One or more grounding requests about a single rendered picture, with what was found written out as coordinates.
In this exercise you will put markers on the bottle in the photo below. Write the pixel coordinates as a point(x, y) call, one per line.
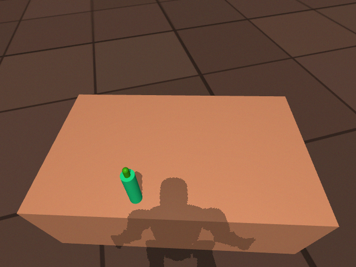
point(131, 185)

